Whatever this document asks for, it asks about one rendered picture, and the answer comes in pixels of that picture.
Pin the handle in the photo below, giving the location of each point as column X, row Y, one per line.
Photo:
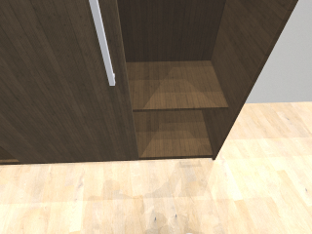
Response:
column 102, row 41

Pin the wardrobe door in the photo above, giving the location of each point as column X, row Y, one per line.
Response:
column 5, row 155
column 56, row 104

